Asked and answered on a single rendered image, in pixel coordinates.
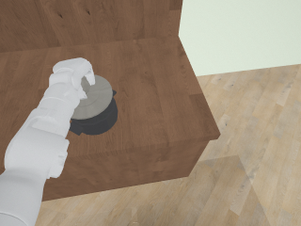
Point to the table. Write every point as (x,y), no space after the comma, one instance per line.
(164,121)

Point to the knob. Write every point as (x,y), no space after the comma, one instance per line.
(85,85)

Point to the pot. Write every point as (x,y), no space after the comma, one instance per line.
(98,124)

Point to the left robot forearm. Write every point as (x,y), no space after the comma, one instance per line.
(56,107)

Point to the robot left hand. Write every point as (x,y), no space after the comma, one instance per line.
(83,67)

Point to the lid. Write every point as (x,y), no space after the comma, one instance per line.
(98,99)

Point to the robot left upper arm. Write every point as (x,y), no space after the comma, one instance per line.
(37,156)

